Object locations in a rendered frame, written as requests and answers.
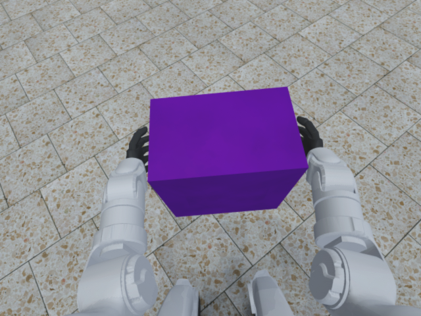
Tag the left robot thigh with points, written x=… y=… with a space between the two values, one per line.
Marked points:
x=181 y=300

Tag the left robot forearm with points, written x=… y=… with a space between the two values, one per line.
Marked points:
x=121 y=229

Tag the robot right hand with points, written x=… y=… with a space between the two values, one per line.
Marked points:
x=311 y=138

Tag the carton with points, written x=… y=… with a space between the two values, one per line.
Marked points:
x=224 y=152

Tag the right robot thigh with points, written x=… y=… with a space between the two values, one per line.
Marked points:
x=266 y=298

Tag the right robot forearm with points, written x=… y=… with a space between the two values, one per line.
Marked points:
x=339 y=219

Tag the robot left hand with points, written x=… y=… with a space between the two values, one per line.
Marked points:
x=136 y=149

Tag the robot thigh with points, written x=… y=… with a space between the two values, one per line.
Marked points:
x=181 y=300
x=266 y=298

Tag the robot right upper arm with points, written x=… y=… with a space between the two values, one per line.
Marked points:
x=350 y=283

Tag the robot left upper arm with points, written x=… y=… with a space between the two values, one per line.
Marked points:
x=122 y=286

